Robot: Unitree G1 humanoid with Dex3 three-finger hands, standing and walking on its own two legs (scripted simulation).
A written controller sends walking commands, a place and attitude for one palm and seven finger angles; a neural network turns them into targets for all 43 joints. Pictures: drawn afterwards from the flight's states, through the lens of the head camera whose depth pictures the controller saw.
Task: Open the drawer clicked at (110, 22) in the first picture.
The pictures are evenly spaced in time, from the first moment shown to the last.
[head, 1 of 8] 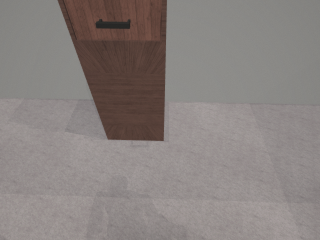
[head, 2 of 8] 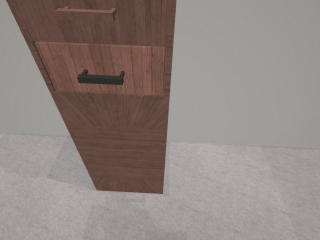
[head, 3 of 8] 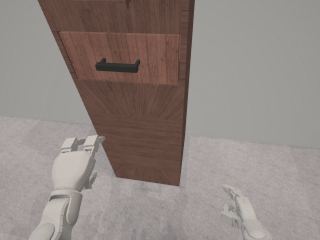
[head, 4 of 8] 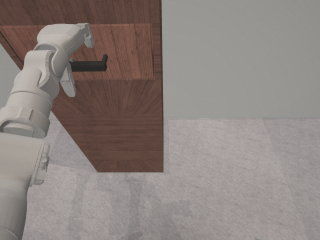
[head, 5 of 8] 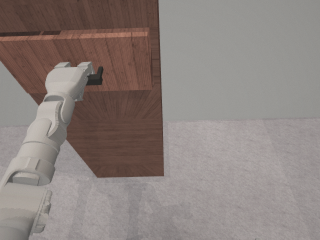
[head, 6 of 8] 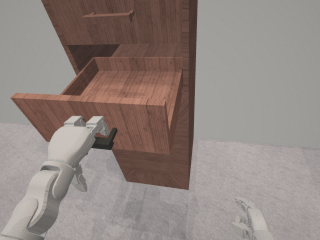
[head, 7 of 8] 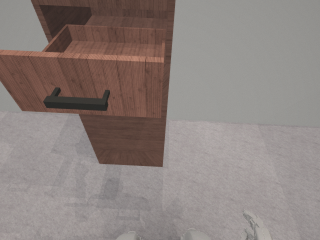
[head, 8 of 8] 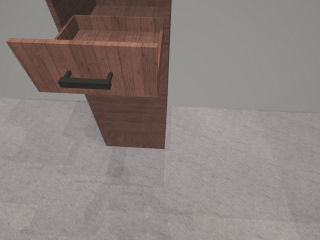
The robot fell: no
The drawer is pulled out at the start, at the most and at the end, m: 0.00 0.30 0.28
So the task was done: yes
